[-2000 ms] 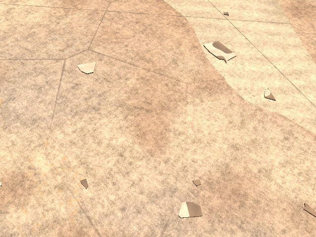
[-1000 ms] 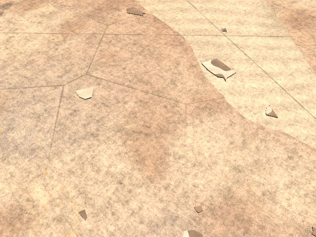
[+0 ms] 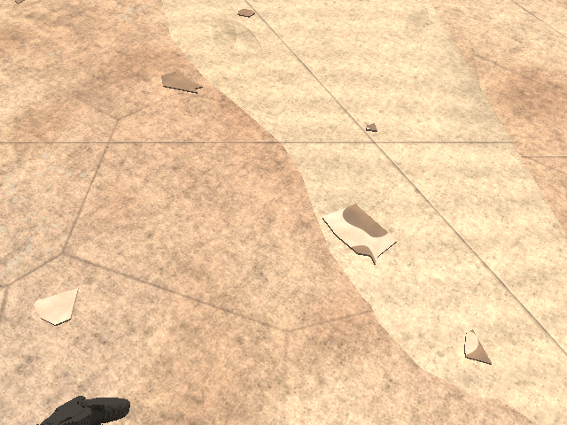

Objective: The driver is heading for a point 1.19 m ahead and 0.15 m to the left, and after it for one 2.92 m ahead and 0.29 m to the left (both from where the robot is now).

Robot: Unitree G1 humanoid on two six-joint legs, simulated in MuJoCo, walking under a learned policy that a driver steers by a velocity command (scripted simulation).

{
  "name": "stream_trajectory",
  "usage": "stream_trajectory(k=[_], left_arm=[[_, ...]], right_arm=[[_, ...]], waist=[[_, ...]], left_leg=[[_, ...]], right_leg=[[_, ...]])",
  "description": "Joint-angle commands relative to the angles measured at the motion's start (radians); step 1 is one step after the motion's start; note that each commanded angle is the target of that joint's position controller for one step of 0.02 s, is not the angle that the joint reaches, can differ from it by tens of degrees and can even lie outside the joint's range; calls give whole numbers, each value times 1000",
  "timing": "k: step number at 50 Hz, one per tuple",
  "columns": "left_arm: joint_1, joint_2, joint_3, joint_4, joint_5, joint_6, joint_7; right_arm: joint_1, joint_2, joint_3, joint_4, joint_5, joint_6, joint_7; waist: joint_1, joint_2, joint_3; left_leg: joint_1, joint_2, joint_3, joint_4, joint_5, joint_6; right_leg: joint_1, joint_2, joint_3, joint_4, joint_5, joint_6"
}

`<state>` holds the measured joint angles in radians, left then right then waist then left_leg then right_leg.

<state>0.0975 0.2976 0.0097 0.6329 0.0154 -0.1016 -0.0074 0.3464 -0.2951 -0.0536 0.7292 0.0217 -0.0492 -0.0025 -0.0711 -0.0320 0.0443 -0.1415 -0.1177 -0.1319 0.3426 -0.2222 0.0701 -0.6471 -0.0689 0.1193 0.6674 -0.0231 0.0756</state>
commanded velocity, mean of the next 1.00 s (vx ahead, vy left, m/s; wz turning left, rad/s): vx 0.50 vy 0.00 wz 0.35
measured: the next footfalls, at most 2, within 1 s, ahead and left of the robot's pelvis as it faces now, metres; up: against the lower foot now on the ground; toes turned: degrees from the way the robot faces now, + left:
right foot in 0.12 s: +0.26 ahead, -0.15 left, +0.00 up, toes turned +9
left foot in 0.64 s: +0.47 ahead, +0.17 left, +0.00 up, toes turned +26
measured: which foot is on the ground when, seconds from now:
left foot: down 0.00-0.14, up 0.16-0.62, down 0.64-1.00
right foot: up 0.00-0.10, down 0.12-0.64, up 0.66-1.00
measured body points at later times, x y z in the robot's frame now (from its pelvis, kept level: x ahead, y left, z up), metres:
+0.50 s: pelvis +0.27 -0.03 +0.00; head +0.30 -0.02 +0.45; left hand +0.21 +0.25 -0.12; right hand +0.55 -0.21 -0.08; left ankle +0.38 +0.16 -0.69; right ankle +0.22 -0.16 -0.74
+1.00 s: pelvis +0.52 +0.11 +0.00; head +0.53 +0.13 +0.45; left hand +0.56 +0.42 -0.11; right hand +0.68 -0.12 -0.11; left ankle +0.43 +0.16 -0.74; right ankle +0.75 +0.00 -0.68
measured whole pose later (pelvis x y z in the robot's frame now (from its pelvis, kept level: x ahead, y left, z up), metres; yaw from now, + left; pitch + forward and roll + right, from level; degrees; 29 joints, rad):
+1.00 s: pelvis +0.52 +0.11 +0.00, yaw +20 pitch +0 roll +2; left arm 0.19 0.30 0.05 0.78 -0.02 -0.05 -0.01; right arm 0.31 -0.26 -0.05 0.77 -0.02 -0.09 0.01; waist -0.04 -0.05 0.03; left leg 0.00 -0.08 0.13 0.22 -0.23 0.07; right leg -0.71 -0.11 0.08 0.82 0.05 0.02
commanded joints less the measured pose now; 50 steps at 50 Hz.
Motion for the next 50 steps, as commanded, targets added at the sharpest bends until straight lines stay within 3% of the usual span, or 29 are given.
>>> stream_trajectory(k=[1, 4, 5, 6, 7, 8, 9, 10, 11, 12, 13, 15, 19, 23, 27, 30, 31, 32, 33, 34, 35, 36, 37, 38, 40, 42, 45, 48, 50], left_arm=[[-65, 83, 26, -75, -18, -18, -4], [-32, 125, 52, -69, -25, -25, -5], [28, 136, 64, -55, -25, -27, -2], [123, 165, 79, -44, -15, -31, 4], [267, 222, 94, -35, -6, -26, 13], [310, 279, 110, 3, 0, -9, 3], [265, 181, 91, -22, -11, -7, -3], [232, 134, 78, -25, -13, -2, 1], [191, 117, 71, -23, -4, -1, 0], [165, 95, 66, -12, -1, 1, 1], [155, 88, 64, -4, 3, -2, 4], [155, 81, 67, 17, -4, -11, 4], [168, 123, 85, 61, -9, -13, 6], [173, 153, 91, 92, -15, -1, 12], [220, 185, 100, 132, -33, 17, 14], [217, 226, 113, 139, -45, 36, 21], [220, 235, 115, 141, -50, 42, 24], [216, 221, 107, 141, -52, 45, 27], [247, 155, 77, 130, -21, 37, 25], [359, 37, 34, 94, -3, 15, 5], [251, 150, 59, 110, -44, -5, -5], [156, 175, 68, 75, -75, -12, -9], [134, 155, 62, 76, -66, -14, -2], [137, 149, 65, 86, -46, -9, 2], [212, 128, 66, 119, -46, 19, 0], [222, 97, 63, 131, -46, 45, 4], [151, 78, 62, 110, -43, 51, 8], [87, 57, 56, 94, -39, 39, -6], [22, 36, 46, 72, -37, 36, -19]], right_arm=[[8, -178, -52, -52, 13, -4, -13], [5, -168, -53, -52, 9, 6, -15], [-2, -150, -48, -55, 6, 10, -13], [2, -107, -33, -63, -1, 8, -8], [36, -30, -7, -82, -25, 5, -5], [150, -18, 2, -117, 16, -4, -3], [127, -120, -19, -85, 27, 0, -9], [26, -157, -31, -96, 19, 6, -8], [-22, -145, -32, -103, 8, 11, -10], [-54, -134, -35, -115, -1, 12, -7], [-52, -118, -35, -120, 4, 16, -1], [-57, -83, -30, -122, 8, 27, 5], [-137, -50, -18, -153, -1, 31, 13], [-244, -32, -6, -174, 1, 15, 37], [-345, -35, -4, -216, 5, 12, 60], [-308, -79, -26, -227, -2, 20, 66], [-224, -107, -43, -211, -5, 24, 63], [-62, -150, -72, -170, -2, 28, 51], [91, -213, -93, -133, 0, 37, 28], [51, -289, -90, -142, -1, 24, 25], [70, -192, -66, -154, -6, 12, 29], [27, -165, -53, -139, -15, 0, 32], [-31, -144, -45, -128, -14, -8, 32], [-81, -112, -36, -124, -21, -15, 33], [-121, -82, -28, -116, -32, -34, 33], [-124, -87, -32, -88, -32, -54, 32], [-101, -92, -35, -50, -43, -62, 19], [-105, -100, -34, -33, -39, -61, 9], [-78, -115, -37, -12, -34, -57, 3]], waist=[[10, 113, -44], [46, 144, -56], [81, 145, -74], [131, 121, -147], [169, -36, -298], [105, -376, -366], [129, -201, -263], [148, -108, -157], [134, -35, -101], [120, -40, -60], [103, -73, -44], [95, -86, -34], [102, -40, -10], [136, -24, 13], [158, -20, 42], [103, -58, -13], [48, -60, -69], [-43, -32, -152], [-94, 95, -249], [33, 303, -379], [-57, 153, -409], [-54, 129, -250], [-11, 67, -165], [24, 72, -116], [76, 103, -102], [90, 85, -67], [70, 79, -13], [47, 81, 5], [16, 71, 30]], left_leg=[[-141, 205, -184, -72, 117, 129], [-51, 244, -271, 32, 86, 94], [-58, 225, -270, 89, 97, 73], [-94, 175, -230, 240, 96, 41], [-217, 96, -127, 539, -146, 2], [-546, 26, -27, 833, -391, -38], [-632, 97, -59, 947, -320, -56], [-648, 127, -31, 968, -224, -64], [-612, 159, -12, 944, -156, -72], [-598, 184, -12, 897, -114, -76], [-556, 207, -3, 871, -88, -77], [-541, 216, 24, 835, -68, -82], [-603, 230, 31, 677, 35, -96], [-550, 218, 89, 453, 217, -80], [-525, 195, 146, 325, 199, -41], [-392, 119, 218, 290, 61, 19], [-262, 80, 234, 269, 35, 48], [-14, 48, 226, 203, 105, 87], [314, 200, -3, 195, 127, 144], [557, 467, -570, 75, -68, 317], [527, 493, -613, -16, -137, 298], [396, 463, -439, -32, -41, 251], [252, 420, -307, -40, 72, 215], [144, 381, -213, -62, 163, 193], [32, 348, -109, -129, 231, 181], [-18, 341, -16, -175, 296, 177], [-5, 318, 97, -203, 342, 147], [17, 293, 190, -221, 333, 106], [52, 311, 218, -234, 333, 95]], right_leg=[[236, 73, -40, -121, 114, 2], [288, 64, -19, -169, 0, -41], [374, 61, -33, -199, -27, -68], [534, 3, 1, -210, -63, -110], [781, -187, 192, -205, -133, -169], [976, -367, 678, -333, -434, -315], [899, -341, 677, -379, -586, -292], [799, -299, 496, -378, -509, -255], [694, -254, 363, -386, -339, -241], [631, -216, 270, -403, -227, -241], [582, -191, 195, -427, -164, -233], [553, -175, 102, -465, -86, -246], [584, -195, -16, -502, 59, -270], [603, -171, -153, -509, 114, -243], [686, -198, -221, -482, 186, -218], [743, -204, -279, -323, 595, -189], [727, -196, -295, -191, 721, -179], [626, -168, -318, 5, 696, -153], [358, -123, -314, 301, 272, -121], [-5, 63, -201, 616, -572, -76], [-75, 38, -40, 702, -553, -86], [-127, 1, -53, 685, -466, -99], [-94, -46, -58, 612, -379, -102], [-48, -72, -56, 551, -322, -94], [57, -95, -41, 515, -248, -79], [52, -87, -33, 476, -198, -58], [-33, -63, 1, 345, -48, -39], [-11, -40, -33, 150, 129, -47], [-10, -32, -70, 57, 173, -57]])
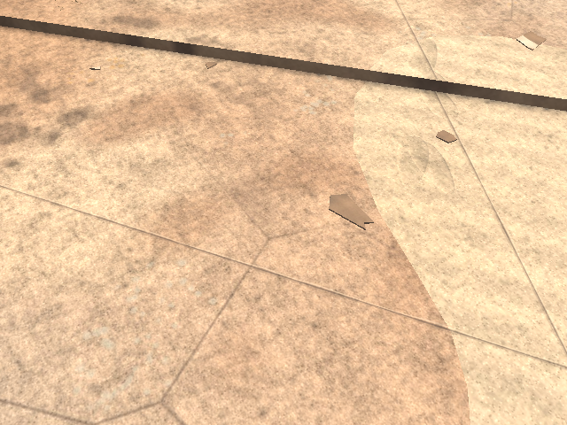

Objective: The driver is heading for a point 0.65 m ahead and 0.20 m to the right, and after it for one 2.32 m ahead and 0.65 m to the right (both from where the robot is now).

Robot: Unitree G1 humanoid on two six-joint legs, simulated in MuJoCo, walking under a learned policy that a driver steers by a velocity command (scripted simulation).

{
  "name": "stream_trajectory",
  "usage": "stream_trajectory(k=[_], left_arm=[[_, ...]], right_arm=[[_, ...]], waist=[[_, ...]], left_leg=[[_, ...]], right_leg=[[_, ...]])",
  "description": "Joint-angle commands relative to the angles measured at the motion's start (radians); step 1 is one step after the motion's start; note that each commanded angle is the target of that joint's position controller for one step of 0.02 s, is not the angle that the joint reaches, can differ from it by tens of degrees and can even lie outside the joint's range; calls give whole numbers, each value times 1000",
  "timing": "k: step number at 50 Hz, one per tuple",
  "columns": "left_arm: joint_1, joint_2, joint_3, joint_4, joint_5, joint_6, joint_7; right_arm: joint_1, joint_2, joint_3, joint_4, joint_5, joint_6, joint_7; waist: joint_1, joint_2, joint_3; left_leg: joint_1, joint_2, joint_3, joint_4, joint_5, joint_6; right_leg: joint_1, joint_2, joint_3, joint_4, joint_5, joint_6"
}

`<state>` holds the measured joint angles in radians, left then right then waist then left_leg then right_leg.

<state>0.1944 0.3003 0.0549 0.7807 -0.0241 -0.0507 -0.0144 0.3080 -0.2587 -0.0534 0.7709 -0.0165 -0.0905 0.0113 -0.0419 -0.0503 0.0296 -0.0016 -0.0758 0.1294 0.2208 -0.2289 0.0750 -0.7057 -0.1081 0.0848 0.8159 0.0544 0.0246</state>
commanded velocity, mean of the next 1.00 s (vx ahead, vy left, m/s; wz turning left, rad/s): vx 0.45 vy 0.00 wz -0.52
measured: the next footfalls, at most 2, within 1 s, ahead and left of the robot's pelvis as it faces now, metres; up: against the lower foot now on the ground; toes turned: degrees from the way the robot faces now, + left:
right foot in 0.20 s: +0.29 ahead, -0.14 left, +0.00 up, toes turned -9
left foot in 0.66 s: +0.60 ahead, +0.00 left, +0.00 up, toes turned -27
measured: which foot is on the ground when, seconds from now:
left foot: down 0.00-0.22, up 0.24-0.64, down 0.66-1.00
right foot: up 0.00-0.18, down 0.20-0.68, up 0.70-1.00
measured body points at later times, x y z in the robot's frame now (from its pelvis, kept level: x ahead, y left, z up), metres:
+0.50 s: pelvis +0.29 -0.06 +0.00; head +0.32 -0.08 +0.45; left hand +0.44 +0.19 -0.10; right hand +0.41 -0.37 -0.09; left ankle +0.48 +0.09 -0.68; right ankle +0.25 -0.13 -0.74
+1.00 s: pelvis +0.54 -0.09 +0.00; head +0.58 -0.11 +0.45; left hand +0.84 +0.02 -0.09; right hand +0.43 -0.37 -0.12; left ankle +0.57 +0.01 -0.74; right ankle +0.56 -0.28 -0.69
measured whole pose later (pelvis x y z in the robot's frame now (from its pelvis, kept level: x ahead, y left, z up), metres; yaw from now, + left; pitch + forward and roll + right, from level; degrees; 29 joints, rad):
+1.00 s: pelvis +0.54 -0.09 +0.00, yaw -34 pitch +2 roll +1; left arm 0.14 0.30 0.07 0.61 -0.01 0.01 0.00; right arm 0.25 -0.28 -0.06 0.81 0.00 -0.06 -0.01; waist -0.07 -0.04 0.07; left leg -0.13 0.00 0.12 0.32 -0.22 0.03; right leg -0.63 -0.05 0.04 0.81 -0.16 0.04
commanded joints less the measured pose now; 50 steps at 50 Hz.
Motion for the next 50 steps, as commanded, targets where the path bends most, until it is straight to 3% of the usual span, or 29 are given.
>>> stream_trajectory(k=[1, 5, 7, 9, 10, 11, 12, 13, 14, 15, 16, 17, 20, 23, 25, 27, 30, 32, 33, 34, 35, 36, 37, 38, 39, 41, 43, 46, 50], left_arm=[[-104, 26, -3, -90, 2, -16, -18], [-180, 26, -6, -151, 4, -18, -49], [-153, 48, 5, -169, 4, -13, -59], [-4, 107, 37, -151, 4, -3, -55], [152, 160, 67, -119, 3, -1, -41], [268, 269, 100, -104, 4, 10, -19], [231, 276, 91, -127, -3, -1, -19], [236, 196, 69, -132, 5, -7, -20], [192, 161, 59, -133, 7, -13, -18], [127, 144, 53, -140, 5, -16, -18], [76, 111, 42, -153, 9, -18, -15], [49, 104, 38, -169, 19, -17, -11], [43, 130, 45, -165, 15, -20, 4], [74, 157, 54, -147, 6, -11, 21], [107, 162, 56, -135, 2, -2, 27], [142, 167, 58, -120, -2, 5, 29], [151, 154, 57, -113, -4, 12, 33], [124, 139, 55, -121, 1, 16, 33], [124, 100, 41, -128, 6, 14, 30], [149, 33, 17, -143, 23, 11, 27], [293, -8, 2, -174, -12, 1, 24], [261, 109, 22, -143, -22, 3, 30], [144, 161, 39, -158, -12, 9, 31], [87, 151, 41, -169, 1, 16, 34], [60, 140, 45, -182, 11, 18, 33], [95, 104, 47, -182, 3, 33, 27], [81, 67, 38, -198, 5, 47, 28], [44, 42, 27, -216, 11, 57, 19], [-46, 11, 12, -230, 22, 42, -1]], right_arm=[[-19, -157, -39, -40, 7, -12, -13], [26, -178, -49, -2, 22, 24, -22], [6, -204, -56, -6, 25, 41, -33], [-13, -228, -61, -13, 25, 57, -47], [-33, -224, -56, -20, 30, 58, -52], [31, -152, -31, -55, 9, 39, -49], [67, -72, 3, -78, -2, 3, -27], [-42, -159, -18, -96, 34, -30, -6], [-109, -168, -16, -125, 58, -47, 2], [-126, -155, -14, -126, 40, -55, -3], [-121, -167, -23, -119, 16, -49, -9], [-100, -166, -26, -117, 9, -37, -9], [-85, -130, -17, -115, -2, -8, -15], [-203, -93, 0, -144, -2, -4, -17], [-277, -84, 6, -158, 7, -11, -9], [-320, -100, 1, -170, 20, -18, -2], [-313, -144, -18, -172, 26, -31, 8], [-220, -166, -35, -149, 27, -41, 6], [-125, -194, -49, -131, 16, -46, -1], [16, -247, -63, -121, 3, -46, -10], [80, -325, -82, -81, -3, -31, -2], [48, -222, -63, -100, 17, -28, 2], [7, -169, -48, -108, 20, -23, -3], [-52, -147, -36, -115, 6, -16, -5], [-88, -121, -27, -109, 0, -12, -7], [-112, -106, -23, -96, -3, -16, -11], [-119, -134, -32, -75, 4, -14, -14], [-137, -178, -47, -57, 12, 8, -27], [-106, -180, -38, -8, 29, 27, -24]], waist=[[-26, 82, 58], [-42, 80, 73], [-5, 116, 25], [86, 148, -81], [178, 117, -160], [180, -65, -280], [112, -173, -400], [176, -71, -373], [158, -18, -232], [107, 67, -132], [71, 65, -90], [43, 35, -74], [21, 19, -53], [62, -6, -30], [98, -26, -35], [116, -38, -39], [96, -60, -44], [38, -81, -60], [-10, -63, -124], [-55, 70, -265], [17, 419, -354], [-16, 278, -268], [-43, 191, -147], [-26, 120, -73], [-7, 121, -23], [33, 174, -25], [43, 176, -30], [40, 159, -68], [12, 137, -93]], left_leg=[[-51, 284, -34, -107, 354, 89], [127, 341, -6, -19, 516, 82], [161, 345, 23, 90, 819, 59], [139, 330, 47, 329, 1069, 31], [16, 290, 68, 553, 983, -3], [-343, 192, 72, 918, 504, -59], [-659, -15, -121, 1193, -347, -98], [-768, 52, -265, 1227, -312, -71], [-795, 96, -248, 1159, -228, -51], [-766, 136, -233, 1050, -169, -51], [-703, 165, -228, 970, -130, -61], [-644, 175, -228, 942, -107, -75], [-599, 172, -191, 810, -51, -133], [-556, 138, -172, 563, 152, -162], [-495, 99, -165, 421, 275, -165], [-468, 79, -181, 352, 306, -160], [-442, 80, -223, 281, 232, -125], [-326, 80, -207, 240, 179, -82], [-165, 118, -225, 226, 163, -46], [83, 296, -402, 229, 76, 13], [344, 504, -893, 117, -173, 185], [284, 493, -936, 61, -420, 163], [168, 445, -763, 54, -362, 115], [44, 402, -618, 51, -139, 96], [-40, 367, -508, 50, 80, 97], [-116, 322, -339, 52, 411, 89], [-126, 323, -246, 48, 607, 112], [-102, 335, -155, 39, 667, 127], [-123, 298, -98, 58, 651, 118]], right_leg=[[32, 10, -44, -125, 94, -15], [-44, 33, -95, -202, -43, -60], [41, 85, -153, -208, -149, -96], [257, 158, -196, -201, -229, -146], [508, 180, -166, -277, -163, -189], [886, -35, 193, -277, -167, -309], [1109, -225, 725, -434, -281, -472], [1102, -207, 673, -494, -342, -424], [966, -173, 526, -508, -306, -379], [808, -129, 422, -521, -204, -348], [700, -95, 346, -538, -96, -332], [621, -72, 317, -560, -33, -332], [491, -34, 226, -590, 90, -336], [422, 31, 149, -580, 37, -284], [410, 48, 149, -562, -45, -252], [440, 27, 201, -537, -108, -240], [532, -15, 304, -453, -171, -217], [536, -8, 333, -372, -153, -190], [500, 41, 296, -247, -135, -157], [386, 114, 201, 37, -312, -119], [35, 226, 89, 348, -674, -61], [-79, 139, 112, 465, -610, -47], [-98, 109, 85, 486, -518, -43], [-56, 80, 62, 467, -454, -32], [-27, 60, 63, 428, -421, -20], [62, 40, 32, 372, -422, -3], [56, 44, -6, 295, -411, 19], [78, 33, -37, 138, -274, 32], [246, 76, -62, -108, -133, 1]])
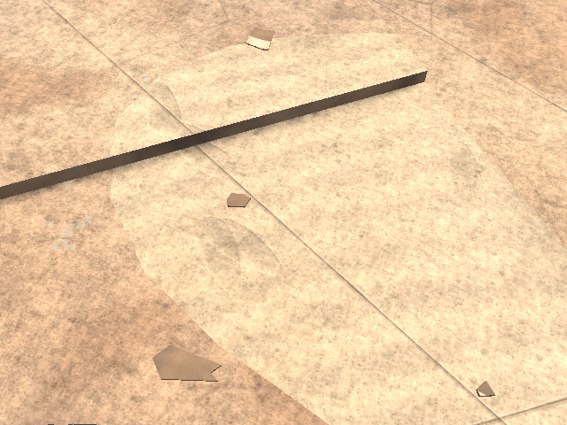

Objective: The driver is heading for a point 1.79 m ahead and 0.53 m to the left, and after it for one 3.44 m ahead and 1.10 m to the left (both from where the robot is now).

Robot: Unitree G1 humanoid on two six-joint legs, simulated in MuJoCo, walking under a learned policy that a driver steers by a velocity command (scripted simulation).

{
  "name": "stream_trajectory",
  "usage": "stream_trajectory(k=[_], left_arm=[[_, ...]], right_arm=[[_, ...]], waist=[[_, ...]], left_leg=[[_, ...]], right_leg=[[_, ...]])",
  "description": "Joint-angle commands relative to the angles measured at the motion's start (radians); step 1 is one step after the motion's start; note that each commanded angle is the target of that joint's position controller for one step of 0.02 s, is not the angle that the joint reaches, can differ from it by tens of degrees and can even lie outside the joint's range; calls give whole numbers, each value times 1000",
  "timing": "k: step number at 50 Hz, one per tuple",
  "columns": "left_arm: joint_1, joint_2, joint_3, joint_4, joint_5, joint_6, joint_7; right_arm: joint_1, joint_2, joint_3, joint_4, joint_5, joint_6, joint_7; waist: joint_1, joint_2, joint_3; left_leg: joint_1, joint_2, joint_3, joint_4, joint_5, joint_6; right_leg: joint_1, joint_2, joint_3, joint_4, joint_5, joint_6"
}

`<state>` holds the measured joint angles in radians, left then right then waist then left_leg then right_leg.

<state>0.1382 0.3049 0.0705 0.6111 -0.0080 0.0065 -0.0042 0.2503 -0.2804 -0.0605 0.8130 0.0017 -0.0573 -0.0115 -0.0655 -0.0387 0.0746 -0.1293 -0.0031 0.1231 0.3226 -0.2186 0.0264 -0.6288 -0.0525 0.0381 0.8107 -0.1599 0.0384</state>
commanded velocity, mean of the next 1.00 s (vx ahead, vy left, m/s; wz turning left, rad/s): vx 0.08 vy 0.00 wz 0.39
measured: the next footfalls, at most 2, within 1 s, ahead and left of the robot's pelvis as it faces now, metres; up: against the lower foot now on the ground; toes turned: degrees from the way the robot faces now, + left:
right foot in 0.10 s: +0.19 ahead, -0.13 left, +0.00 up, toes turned +1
left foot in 0.48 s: +0.10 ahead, +0.12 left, +0.00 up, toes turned +15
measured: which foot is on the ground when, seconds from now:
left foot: down 0.00-0.12, up 0.14-0.46, down 0.48-0.98, up 1.00-1.00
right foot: up 0.00-0.08, down 0.10-0.48, up 0.50-0.96, down 0.98-1.00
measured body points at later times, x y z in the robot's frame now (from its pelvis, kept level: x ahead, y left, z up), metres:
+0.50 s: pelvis +0.07 +0.01 -0.02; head +0.09 +0.04 +0.43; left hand +0.19 +0.31 -0.13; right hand +0.23 -0.26 -0.12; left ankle +0.06 +0.10 -0.75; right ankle +0.15 -0.13 -0.74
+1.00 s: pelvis +0.11 +0.01 -0.01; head +0.13 +0.02 +0.44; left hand +0.11 +0.33 -0.11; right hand +0.36 -0.18 -0.11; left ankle +0.06 +0.11 -0.74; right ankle +0.16 -0.10 -0.75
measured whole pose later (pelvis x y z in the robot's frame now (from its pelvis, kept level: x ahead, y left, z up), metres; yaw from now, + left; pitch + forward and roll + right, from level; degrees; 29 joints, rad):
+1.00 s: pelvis +0.11 +0.01 -0.01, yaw +29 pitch +2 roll -1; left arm 0.13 0.29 0.09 0.80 -0.01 -0.06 0.00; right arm 0.22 -0.31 -0.07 0.70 0.02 0.03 -0.03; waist -0.01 0.02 -0.01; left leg -0.32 -0.11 -0.21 0.62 -0.39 0.05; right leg -0.24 0.04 0.05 0.45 -0.23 -0.01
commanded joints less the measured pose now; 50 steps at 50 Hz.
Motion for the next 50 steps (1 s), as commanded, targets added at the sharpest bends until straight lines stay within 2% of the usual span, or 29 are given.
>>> stream_trajectory(k=[1, 3, 5, 6, 7, 8, 9, 11, 13, 17, 20, 22, 23, 24, 25, 26, 27, 28, 29, 30, 32, 35, 39, 43, 45, 47, 48, 49, 50], left_arm=[[-4, 10, -4, -61, 10, -20, -14], [-8, 30, 4, -58, 17, -28, -15], [57, 77, 22, -30, 28, -38, -3], [110, 154, 37, -31, 47, -39, 12], [109, 156, 28, -39, 67, -27, 25], [113, 83, 12, -33, 50, -16, 20], [92, 92, 14, -25, 33, -12, 16], [12, 119, 23, -14, 17, -12, 20], [-69, 107, 23, -6, 26, -13, 27], [-117, 81, 24, 24, 30, -15, 40], [-103, 106, 34, 53, 21, -7, 49], [-119, 122, 38, 66, 3, 2, 50], [-122, 118, 39, 75, -10, 6, 51], [-84, 88, 35, 99, -17, 12, 50], [-33, 33, 24, 97, 13, 18, 44], [-145, 51, 27, 43, 21, 15, 52], [-179, 79, 36, 40, 14, 15, 58], [-156, 94, 46, 55, 5, 17, 61], [-120, 98, 53, 85, 11, 19, 68], [-104, 103, 57, 97, 18, 20, 73], [-86, 88, 57, 104, 14, 11, 68], [-100, 61, 46, 104, 5, -1, 64], [-121, 59, 38, 104, 1, -10, 51], [-124, 79, 37, 102, -11, -35, 24], [-104, 87, 39, 105, -18, -59, 12], [-26, 82, 43, 135, -24, -81, 4], [34, 101, 51, 157, -22, -87, 7], [136, 144, 59, 179, -5, -89, 12], [174, 223, 66, 185, 29, -88, 10]], right_arm=[[-38, -161, -30, -36, 17, -6, 5], [-44, -174, -29, -19, 34, -4, 16], [-32, -152, -17, 0, 39, -7, 22], [-13, -113, 0, -13, 7, -18, 25], [112, -36, 32, -2, -13, -18, 34], [85, -80, 23, 8, 12, 3, 31], [23, -154, -1, -12, 30, 22, 27], [5, -159, -18, -9, 24, 63, -2], [50, -129, -21, 1, 18, 100, -23], [22, -84, -18, -33, 10, 119, -24], [-14, -98, -19, -68, 8, 117, -3], [23, -107, -27, -65, 7, 116, 12], [61, -111, -33, -52, 3, 115, 17], [82, -133, -43, -46, -7, 114, 17], [75, -250, -70, -71, -9, 111, -2], [52, -310, -72, -108, -38, 94, 2], [34, -284, -67, -114, -58, 71, 8], [-14, -255, -62, -119, -40, 55, 5], [-65, -218, -54, -127, -13, 52, -1], [-89, -188, -43, -134, 3, 52, -9], [-69, -161, -32, -139, 3, 55, -20], [-26, -173, -39, -139, 7, 59, -31], [-29, -200, -52, -153, 8, 74, -37], [-39, -202, -54, -161, 15, 76, -26], [-51, -200, -52, -165, 16, 74, -22], [-85, -184, -45, -175, 21, 76, -22], [-93, -158, -36, -183, 21, 74, -23], [-78, -86, -16, -187, 14, 69, -21], [-81, -65, -12, -226, 20, 56, -22]], waist=[[33, 121, -140], [50, 125, -134], [93, 96, -162], [101, 23, -253], [61, -147, -388], [102, -159, -441], [114, -117, -358], [83, -78, -225], [32, -104, -168], [32, -118, -161], [47, -117, -182], [18, -107, -185], [-1, -87, -180], [1, -7, -141], [46, 309, -89], [8, 370, -64], [-3, 273, -82], [31, 223, -71], [56, 172, -77], [64, 182, -86], [68, 171, -132], [49, 157, -156], [32, 185, -141], [19, 217, -115], [31, 219, -106], [86, 194, -103], [113, 160, -114], [133, 27, -177], [114, -150, -128]], left_leg=[[22, 229, -105, -28, 631, 164], [44, 232, -142, 33, 612, 148], [3, 174, -147, 153, 545, 87], [-97, 115, -121, 277, 327, 26], [-302, 49, -120, 479, -242, -46], [-328, 46, -188, 610, -521, -78], [-385, 52, -188, 710, -526, -87], [-426, 64, -176, 779, -423, -106], [-332, 61, -150, 776, -321, -129], [-253, 76, -115, 634, -206, -110], [-210, 82, -99, 517, -161, -77], [-137, 65, -65, 390, -95, -40], [-79, 39, -46, 295, -36, -11], [-38, 38, -100, 182, 35, 30], [14, 260, -439, 31, 287, 130], [-57, 394, -666, -46, 352, 303], [-82, 366, -637, -71, 220, 308], [-77, 308, -560, -61, 140, 246], [-61, 264, -504, -43, 101, 190], [-58, 244, -473, -30, 143, 170], [-19, 214, -442, -9, 253, 169], [73, 205, -451, 14, 309, 177], [54, 192, -502, 19, 221, 189], [-49, 167, -605, -50, -236, 209], [-84, 153, -642, -46, -292, 204], [-154, 107, -643, -4, -332, 171], [-243, 64, -607, 61, -354, 133], [-370, -12, -480, 304, -413, 72], [-585, -143, -317, 517, -422, 32]], right_leg=[[194, 26, -16, -151, 86, -23], [250, 45, -23, -259, 89, -50], [448, 53, -29, -440, 303, -94], [647, -97, 91, -369, 751, -143], [889, -340, 295, -289, 1026, -316], [833, -369, 336, -321, 888, -376], [759, -323, 290, -366, 723, -355], [590, -278, 207, -448, 453, -305], [409, -238, 117, -513, 291, -281], [344, -222, 3, -529, 171, -270], [386, -264, 4, -510, 157, -267], [383, -266, -19, -463, 126, -229], [359, -243, -49, -412, 63, -190], [297, -190, -107, -294, -63, -117], [99, -47, -225, 0, -304, 2], [-44, 78, -90, 207, -521, 29], [-53, 60, 1, 312, -480, 9], [-56, 40, 29, 329, -378, -8], [-56, 27, 37, 321, -301, -6], [-43, 28, 37, 322, -251, 3], [-8, 47, 38, 334, -191, 19], [-20, 59, 47, 206, -163, 38], [56, 71, 58, 18, -166, 57], [166, 88, 43, -139, -195, 34], [247, 96, 37, -229, -204, 10], [409, 92, 17, -414, -91, -23], [545, 49, 31, -474, -52, -48], [713, -124, 194, -507, -166, -103], [735, -293, 521, -593, -320, -226]])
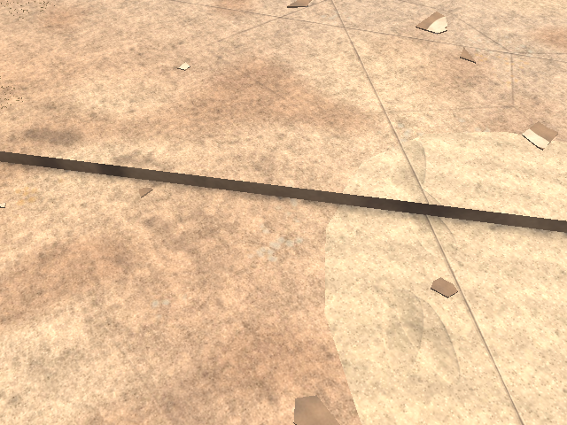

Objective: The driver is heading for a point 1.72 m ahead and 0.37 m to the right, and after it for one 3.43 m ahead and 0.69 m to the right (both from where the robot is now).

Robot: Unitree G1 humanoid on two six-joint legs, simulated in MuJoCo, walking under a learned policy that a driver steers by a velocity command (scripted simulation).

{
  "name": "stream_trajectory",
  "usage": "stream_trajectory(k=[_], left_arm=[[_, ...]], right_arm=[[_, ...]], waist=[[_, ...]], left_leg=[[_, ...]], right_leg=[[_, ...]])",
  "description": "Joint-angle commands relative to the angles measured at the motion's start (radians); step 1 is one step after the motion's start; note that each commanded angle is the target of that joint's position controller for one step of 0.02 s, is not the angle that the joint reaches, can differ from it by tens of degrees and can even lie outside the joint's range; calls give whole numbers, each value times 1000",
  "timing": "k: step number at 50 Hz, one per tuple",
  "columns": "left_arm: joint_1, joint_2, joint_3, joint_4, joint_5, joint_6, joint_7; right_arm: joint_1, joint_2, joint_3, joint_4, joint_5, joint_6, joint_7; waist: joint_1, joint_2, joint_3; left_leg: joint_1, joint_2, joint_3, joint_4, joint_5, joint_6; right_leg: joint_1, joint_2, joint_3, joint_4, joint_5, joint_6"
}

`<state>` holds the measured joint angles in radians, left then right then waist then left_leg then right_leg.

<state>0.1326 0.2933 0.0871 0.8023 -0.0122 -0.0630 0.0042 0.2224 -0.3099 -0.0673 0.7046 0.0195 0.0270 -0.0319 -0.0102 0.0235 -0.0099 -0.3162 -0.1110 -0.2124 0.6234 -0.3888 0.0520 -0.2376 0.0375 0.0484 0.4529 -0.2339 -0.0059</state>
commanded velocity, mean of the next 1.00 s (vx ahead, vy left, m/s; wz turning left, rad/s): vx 0.22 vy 0.00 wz -0.26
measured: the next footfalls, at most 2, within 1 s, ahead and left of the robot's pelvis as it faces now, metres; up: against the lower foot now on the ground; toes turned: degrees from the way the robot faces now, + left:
left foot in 0.30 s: +0.17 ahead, +0.14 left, +0.00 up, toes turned -1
right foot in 0.68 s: +0.13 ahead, -0.11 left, +0.00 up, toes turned -14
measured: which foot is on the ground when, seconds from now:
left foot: up 0.00-0.28, down 0.30-0.68, up 0.70-1.00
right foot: down 0.00-0.32, up 0.34-0.66, down 0.68-1.00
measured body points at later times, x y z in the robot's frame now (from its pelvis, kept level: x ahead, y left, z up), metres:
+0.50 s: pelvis +0.09 +0.02 +0.01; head +0.13 +0.03 +0.45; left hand +0.19 +0.31 -0.12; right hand +0.25 -0.25 -0.08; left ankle +0.13 +0.14 -0.74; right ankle +0.04 -0.11 -0.67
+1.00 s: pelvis +0.23 -0.05 +0.01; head +0.25 -0.10 +0.46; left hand +0.31 +0.22 -0.09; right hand +0.36 -0.36 -0.08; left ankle +0.45 +0.06 -0.68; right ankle +0.09 -0.10 -0.74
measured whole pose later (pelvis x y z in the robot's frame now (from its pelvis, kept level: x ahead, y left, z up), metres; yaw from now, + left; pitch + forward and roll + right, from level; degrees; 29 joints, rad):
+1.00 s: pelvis +0.23 -0.05 +0.01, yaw -21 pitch +2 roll +3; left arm 0.45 0.25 0.04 0.80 -0.02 -0.05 0.03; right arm 0.02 -0.30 -0.08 0.71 0.01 -0.09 0.03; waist 0.07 0.04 0.03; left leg -0.62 0.03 -0.06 0.61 0.01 -0.05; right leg 0.00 0.03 0.12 0.28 -0.31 -0.06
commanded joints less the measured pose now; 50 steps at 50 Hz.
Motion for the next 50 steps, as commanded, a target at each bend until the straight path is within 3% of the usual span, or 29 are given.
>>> stream_trajectory(k=[1, 2, 3, 4, 6, 9, 11, 14, 15, 16, 17, 18, 19, 21, 24, 27, 29, 32, 33, 34, 35, 36, 37, 38, 39, 40, 44, 47, 50], left_arm=[[118, 212, 47, -18, 42, -27, -4], [58, 141, 27, -35, 25, -28, 2], [32, 104, 14, -43, 14, -23, 7], [23, 99, 8, -43, 8, -16, 11], [41, 104, 3, -29, 12, -7, 18], [59, 106, -4, 1, 7, 9, 19], [104, 151, 4, 21, -1, 21, 12], [94, 171, 4, 30, -23, 26, 5], [110, 159, -1, 34, -20, 19, 2], [93, 120, -16, 9, 8, 6, -1], [181, 54, -35, 9, 5, 2, 2], [135, 77, -32, 3, -12, 16, 8], [112, 139, -8, -1, -27, 34, 12], [142, 130, 6, 15, -21, 73, 29], [147, 79, -1, -5, -8, 108, 37], [102, 66, -12, -50, -7, 105, 11], [88, 89, -7, -67, -5, 96, -10], [181, 97, 5, -28, -8, 86, -27], [254, 103, 13, 9, -9, 83, -25], [339, 133, 26, 40, -16, 78, -17], [380, 247, 46, 16, -10, 61, -5], [330, 260, 38, -32, 17, 27, -20], [258, 213, 24, -53, 18, 3, -21], [225, 170, 10, -61, 7, -9, -18], [209, 157, 5, -66, 1, -9, -12], [213, 150, 1, -68, 0, -7, -5], [282, 145, 0, -63, -1, -4, 20], [317, 149, 5, -57, -4, 4, 30], [357, 155, 11, -46, -13, 13, 33]], right_arm=[[-77, -115, -23, -133, -7, -41, -1], [-57, -157, -38, -109, -11, -42, 1], [-37, -148, -41, -86, -15, -38, 2], [-34, -134, -40, -84, -18, -35, 3], [-55, -82, -26, -91, -17, -37, 13], [-98, 10, 12, -104, -26, -40, 26], [-135, -14, 6, -112, -22, -41, 29], [-87, -65, -17, -95, -19, -44, 19], [-69, -109, -30, -98, -26, -44, 6], [-3, -179, -47, -104, -42, -41, -12], [45, -218, -59, -89, -48, -21, -21], [76, -138, -42, -77, -44, -12, -14], [52, -121, -35, -77, -44, -12, -10], [-65, -99, -27, -89, -29, -24, -7], [-145, -91, -28, -72, -40, -34, -5], [-146, -115, -40, -54, -20, -44, -5], [-145, -145, -49, -44, -7, -53, 2], [-173, -146, -49, -34, 16, -57, 15], [-172, -113, -42, -29, 11, -56, 17], [-174, -56, -26, -31, -2, -55, 24], [-208, 14, -6, -73, -23, -58, 33], [-269, -39, -16, -113, 8, -82, 35], [-260, -99, -30, -109, 33, -104, 41], [-228, -127, -40, -85, 21, -118, 42], [-218, -124, -43, -64, -8, -128, 38], [-218, -120, -45, -57, -25, -133, 38], [-259, -58, -31, -58, -20, -133, 49], [-332, -25, -17, -82, -11, -135, 62], [-409, -21, -9, -113, -3, -142, 78]], waist=[[36, -211, 51], [20, -171, 87], [13, -160, 81], [12, -168, 69], [21, -160, 41], [33, -168, -9], [57, -188, -13], [9, -159, 1], [-3, -132, -17], [-25, -53, -114], [-6, 140, -237], [-55, 198, -254], [-55, 165, -173], [1, 124, -81], [38, 137, -28], [19, 159, -44], [19, 149, -45], [80, 91, -23], [102, 48, -14], [122, -85, 10], [117, -342, 48], [122, -270, 65], [88, -211, 123], [60, -181, 137], [52, -146, 117], [50, -136, 101], [60, -112, 56], [85, -136, 73], [114, -141, 102]], left_leg=[[-464, 48, 12, 345, -204, -17], [-456, 74, 10, 395, -131, -39], [-442, 79, 20, 412, -76, -62], [-434, 83, 32, 415, -31, -82], [-359, 85, 82, 372, 38, -113], [-150, 119, 180, 133, 117, -127], [-49, 90, 217, 30, 156, -121], [109, 67, 216, -222, 335, -71], [218, 115, 165, -264, 464, -43], [396, 256, 56, -188, 796, 6], [570, 431, -76, -119, 983, 155], [504, 503, -171, -190, 922, 231], [430, 491, -144, -230, 816, 236], [278, 426, -14, -281, 624, 185], [110, 373, 115, -337, 502, 166], [78, 386, 133, -411, 113, 159], [70, 407, 122, -431, -11, 149], [-5, 394, 175, -368, -160, 102], [-65, 357, 222, -276, -207, 70], [-171, 291, 312, -43, -223, 16], [-454, 150, 370, 386, -265, -75], [-580, 101, 173, 491, -240, -50], [-616, 155, 133, 495, -116, -28], [-601, 179, 137, 462, -3, -19], [-566, 192, 142, 418, 75, -27], [-523, 194, 144, 359, 144, -39], [-443, 143, 172, 167, 335, -88], [-365, 111, 187, 9, 422, -107], [-330, 100, 186, -79, 438, -106]], right_leg=[[239, -447, 588, -252, -231, -258], [213, -392, 472, -240, -143, -243], [222, -329, 369, -226, -41, -204], [229, -301, 302, -214, 89, -183], [199, -266, 166, -183, 461, -180], [124, -202, 48, -150, 602, -162], [101, -208, 74, -137, 608, -163], [84, -210, 135, -82, 510, -136], [46, -186, 135, -43, 466, -92], [-34, -135, 104, 68, 314, -37], [-186, -56, 26, 237, -50, 24], [-227, -31, 11, 400, -439, 59], [-292, -38, 13, 596, -503, 72], [-318, -71, 15, 688, -396, 82], [-225, -80, -37, 603, -258, 97], [-159, -113, -64, 419, -164, 55], [-103, -108, -86, 327, -142, 14], [59, -67, -157, 153, -67, -49], [143, -36, -169, 117, -94, -71], [226, -84, -48, 14, -194, -119], [290, -334, 444, -167, -397, -255], [234, -416, 737, -329, -584, -364], [223, -412, 676, -353, -577, -336], [224, -372, 572, -324, -454, -290], [230, -328, 478, -302, -318, -252], [233, -292, 404, -297, -198, -229], [259, -220, 247, -276, 130, -199], [199, -190, 202, -264, 170, -184], [183, -204, 233, -240, 165, -186]])
Keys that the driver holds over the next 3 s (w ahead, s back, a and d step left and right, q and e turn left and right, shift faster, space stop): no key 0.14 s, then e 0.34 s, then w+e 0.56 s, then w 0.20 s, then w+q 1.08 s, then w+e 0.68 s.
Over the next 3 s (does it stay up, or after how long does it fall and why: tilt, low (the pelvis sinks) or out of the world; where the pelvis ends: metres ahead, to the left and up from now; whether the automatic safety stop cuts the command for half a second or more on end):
stays up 1.31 -0.26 0.06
